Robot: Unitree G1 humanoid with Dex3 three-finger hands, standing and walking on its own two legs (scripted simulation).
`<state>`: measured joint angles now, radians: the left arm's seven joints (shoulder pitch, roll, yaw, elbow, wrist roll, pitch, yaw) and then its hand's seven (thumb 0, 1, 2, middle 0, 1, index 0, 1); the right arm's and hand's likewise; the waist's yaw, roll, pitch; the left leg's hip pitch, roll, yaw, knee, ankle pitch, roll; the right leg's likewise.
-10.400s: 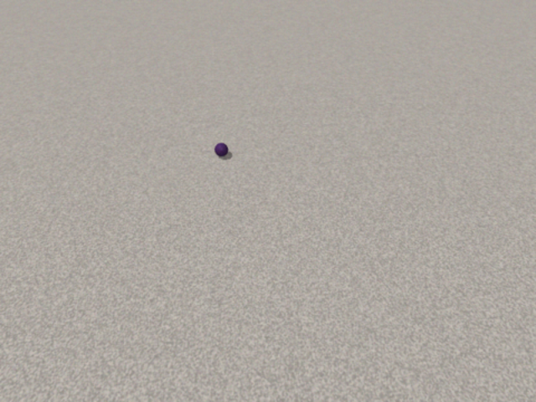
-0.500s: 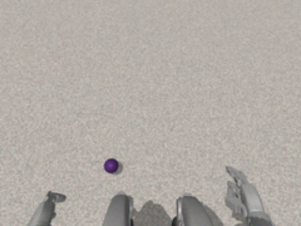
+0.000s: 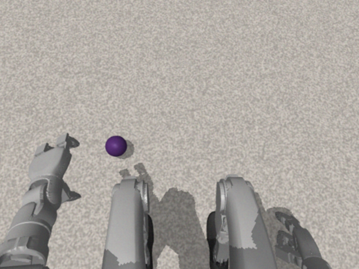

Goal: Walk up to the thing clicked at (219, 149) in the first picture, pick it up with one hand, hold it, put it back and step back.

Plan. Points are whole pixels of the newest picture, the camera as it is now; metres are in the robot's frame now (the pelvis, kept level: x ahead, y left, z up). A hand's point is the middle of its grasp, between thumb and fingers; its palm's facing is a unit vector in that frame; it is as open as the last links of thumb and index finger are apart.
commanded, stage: rise first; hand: left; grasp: from above
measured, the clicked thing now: (116, 146) +0.46 +0.25 -0.41
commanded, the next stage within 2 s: none
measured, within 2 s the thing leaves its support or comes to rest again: neither
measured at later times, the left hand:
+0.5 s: hand (83, 161) +0.37 +0.29 -0.24, palm faces -0.47 -0.12 -0.88, open 14.2 cm
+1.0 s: hand (91, 156) +0.40 +0.29 -0.28, palm faces -0.46 -0.06 -0.89, open 14.1 cm
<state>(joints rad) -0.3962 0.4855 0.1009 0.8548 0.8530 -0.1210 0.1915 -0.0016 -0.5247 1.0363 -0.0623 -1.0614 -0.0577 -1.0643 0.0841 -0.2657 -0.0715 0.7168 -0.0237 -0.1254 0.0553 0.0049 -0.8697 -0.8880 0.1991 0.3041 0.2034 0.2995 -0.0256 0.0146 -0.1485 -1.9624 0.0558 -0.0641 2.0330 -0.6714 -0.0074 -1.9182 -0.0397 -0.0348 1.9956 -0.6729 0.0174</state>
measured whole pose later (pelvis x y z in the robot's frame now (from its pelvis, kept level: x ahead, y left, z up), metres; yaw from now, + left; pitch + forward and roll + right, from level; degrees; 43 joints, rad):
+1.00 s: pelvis +0.00 +0.00 -0.10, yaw -3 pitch +34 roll -6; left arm -0.73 0.62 0.11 1.28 1.25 -0.24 0.43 0.00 -0.53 1.01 -0.08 -1.01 -0.08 -1.00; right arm 0.10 -0.26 -0.04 0.77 -0.13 -0.06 0.13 0.00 -0.91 -0.90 0.20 0.30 0.20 0.30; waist -0.13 -0.02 -0.08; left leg -2.27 0.05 -0.11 2.36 -0.69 0.00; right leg -2.21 -0.03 -0.04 2.30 -0.68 0.03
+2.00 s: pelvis +0.00 +0.00 -0.13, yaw -4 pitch +33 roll -7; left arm -0.83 0.67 0.12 1.42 1.28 -0.24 0.47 0.00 -0.56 1.04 -0.10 -1.01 -0.08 -1.02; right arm 0.11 -0.27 0.01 0.79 -0.17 -0.08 0.16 0.00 -0.91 -0.90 0.20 0.30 0.20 0.30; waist -0.18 -0.02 -0.06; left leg -2.33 0.04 -0.13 2.44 -0.70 0.00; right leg -2.26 -0.02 -0.05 2.37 -0.69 0.04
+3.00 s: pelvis -0.01 +0.00 -0.12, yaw -3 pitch +33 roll -7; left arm -0.84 0.66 0.11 1.44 1.28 -0.24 0.46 0.00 -0.54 1.03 -0.12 -0.98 -0.10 -1.00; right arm 0.12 -0.27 0.01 0.79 -0.16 -0.09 0.16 0.00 -0.91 -0.90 0.20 0.30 0.20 0.30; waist -0.19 -0.01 -0.09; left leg -2.32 0.03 -0.13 2.41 -0.68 0.00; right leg -2.24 -0.02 -0.05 2.34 -0.68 0.04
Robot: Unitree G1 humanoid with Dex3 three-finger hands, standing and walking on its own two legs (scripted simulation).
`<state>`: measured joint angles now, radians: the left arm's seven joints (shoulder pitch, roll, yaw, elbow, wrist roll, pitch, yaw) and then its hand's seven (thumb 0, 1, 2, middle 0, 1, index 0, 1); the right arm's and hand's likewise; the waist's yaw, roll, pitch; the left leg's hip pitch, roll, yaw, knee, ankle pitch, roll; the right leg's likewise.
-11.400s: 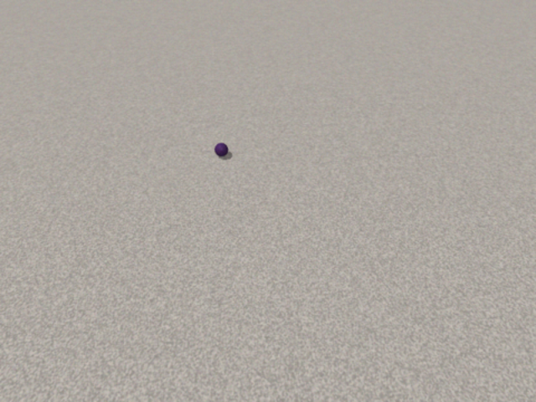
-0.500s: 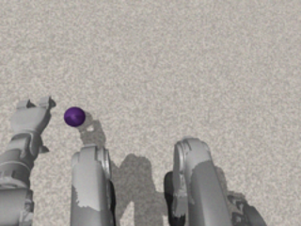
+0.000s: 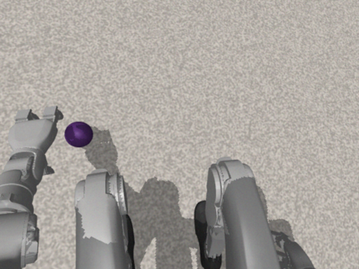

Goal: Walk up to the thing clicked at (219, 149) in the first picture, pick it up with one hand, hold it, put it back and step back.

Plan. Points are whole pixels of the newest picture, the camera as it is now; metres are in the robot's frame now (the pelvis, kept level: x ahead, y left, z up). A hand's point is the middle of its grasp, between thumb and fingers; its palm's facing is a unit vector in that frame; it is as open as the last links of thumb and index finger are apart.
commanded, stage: rise first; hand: left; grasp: from above
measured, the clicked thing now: (79, 134) +0.46 +0.26 -0.30
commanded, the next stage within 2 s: approach in 2.00 s
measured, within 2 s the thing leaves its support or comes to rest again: neither
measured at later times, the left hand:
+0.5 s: hand (51, 145) +0.40 +0.30 -0.19, palm faces -0.46 -0.08 -0.88, open 14.1 cm
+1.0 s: hand (54, 140) +0.42 +0.29 -0.20, palm faces -0.45 -0.08 -0.89, open 14.2 cm
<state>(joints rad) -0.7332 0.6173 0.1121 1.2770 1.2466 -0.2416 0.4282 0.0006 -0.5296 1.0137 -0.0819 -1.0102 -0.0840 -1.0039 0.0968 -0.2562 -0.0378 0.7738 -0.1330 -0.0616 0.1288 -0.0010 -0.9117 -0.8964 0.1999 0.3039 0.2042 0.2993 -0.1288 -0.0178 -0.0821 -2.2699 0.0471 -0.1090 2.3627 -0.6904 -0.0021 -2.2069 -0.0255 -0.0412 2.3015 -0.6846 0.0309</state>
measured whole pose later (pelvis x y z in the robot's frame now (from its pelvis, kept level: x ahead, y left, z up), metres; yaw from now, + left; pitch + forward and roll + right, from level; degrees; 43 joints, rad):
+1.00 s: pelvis +0.00 +0.00 -0.02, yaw -1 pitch +33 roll -7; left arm -0.83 0.67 0.12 1.42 1.28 -0.24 0.47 0.00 -0.56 1.04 -0.10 -1.01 -0.08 -1.02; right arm 0.11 -0.27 0.01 0.79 -0.17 -0.08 0.16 0.00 -0.91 -0.90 0.20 0.30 0.20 0.30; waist -0.18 -0.02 -0.06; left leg -2.33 0.04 -0.13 2.44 -0.70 0.00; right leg -2.26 -0.02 -0.05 2.37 -0.69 0.04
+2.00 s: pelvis +0.00 +0.00 -0.02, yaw -1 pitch +33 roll -7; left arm -0.84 0.66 0.11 1.44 1.28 -0.24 0.46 0.00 -0.54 1.03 -0.12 -0.98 -0.10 -1.00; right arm 0.12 -0.27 0.01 0.79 -0.16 -0.09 0.16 0.00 -0.91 -0.90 0.20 0.30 0.20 0.30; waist -0.19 -0.01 -0.09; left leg -2.32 0.03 -0.13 2.41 -0.68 0.00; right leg -2.24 -0.02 -0.05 2.34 -0.68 0.04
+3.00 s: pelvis +0.00 +0.00 -0.04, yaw -3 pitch +31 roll -8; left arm -0.91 0.69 0.08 1.59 1.29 -0.28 0.53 0.00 -0.56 1.03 -0.08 -1.01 -0.07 -1.02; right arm 0.13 -0.28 0.07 0.81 -0.22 -0.14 0.23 0.00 -0.91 -0.89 0.20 0.30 0.20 0.30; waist -0.24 -0.04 -0.01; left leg -2.35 0.03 -0.17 2.50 -0.71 -0.02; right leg -2.27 -0.01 -0.08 2.40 -0.69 0.04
